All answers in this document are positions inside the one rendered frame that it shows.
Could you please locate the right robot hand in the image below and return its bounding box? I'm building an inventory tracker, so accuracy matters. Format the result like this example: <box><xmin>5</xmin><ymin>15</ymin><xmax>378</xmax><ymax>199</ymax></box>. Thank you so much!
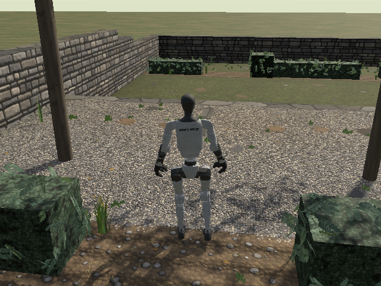
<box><xmin>213</xmin><ymin>161</ymin><xmax>227</xmax><ymax>173</ymax></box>

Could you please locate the left robot hand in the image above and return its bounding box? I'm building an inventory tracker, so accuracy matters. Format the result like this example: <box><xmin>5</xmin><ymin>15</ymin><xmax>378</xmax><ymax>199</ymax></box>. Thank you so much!
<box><xmin>154</xmin><ymin>164</ymin><xmax>168</xmax><ymax>177</ymax></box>

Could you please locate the left robot forearm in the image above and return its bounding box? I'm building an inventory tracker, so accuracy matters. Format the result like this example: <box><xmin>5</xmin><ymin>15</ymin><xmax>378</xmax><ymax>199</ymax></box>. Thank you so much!
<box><xmin>155</xmin><ymin>144</ymin><xmax>167</xmax><ymax>166</ymax></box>

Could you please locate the right robot forearm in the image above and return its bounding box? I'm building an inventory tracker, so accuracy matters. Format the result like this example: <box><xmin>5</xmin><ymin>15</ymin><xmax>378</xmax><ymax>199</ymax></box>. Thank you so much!
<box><xmin>213</xmin><ymin>142</ymin><xmax>225</xmax><ymax>163</ymax></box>

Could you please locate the robot left upper arm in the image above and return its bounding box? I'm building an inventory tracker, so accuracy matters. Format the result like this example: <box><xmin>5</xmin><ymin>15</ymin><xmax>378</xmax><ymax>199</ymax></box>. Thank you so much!
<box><xmin>161</xmin><ymin>120</ymin><xmax>177</xmax><ymax>153</ymax></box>

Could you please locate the robot right upper arm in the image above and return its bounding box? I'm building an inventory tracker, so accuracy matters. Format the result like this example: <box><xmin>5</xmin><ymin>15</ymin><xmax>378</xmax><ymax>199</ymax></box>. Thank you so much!
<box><xmin>201</xmin><ymin>119</ymin><xmax>219</xmax><ymax>151</ymax></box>

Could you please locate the left robot shin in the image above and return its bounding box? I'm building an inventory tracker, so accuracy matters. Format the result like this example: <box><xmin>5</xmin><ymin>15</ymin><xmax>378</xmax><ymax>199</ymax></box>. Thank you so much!
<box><xmin>175</xmin><ymin>194</ymin><xmax>185</xmax><ymax>231</ymax></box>

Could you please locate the humanoid robot head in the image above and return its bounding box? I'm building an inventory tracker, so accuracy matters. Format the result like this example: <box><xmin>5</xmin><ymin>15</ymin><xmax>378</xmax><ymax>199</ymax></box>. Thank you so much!
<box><xmin>179</xmin><ymin>94</ymin><xmax>199</xmax><ymax>122</ymax></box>

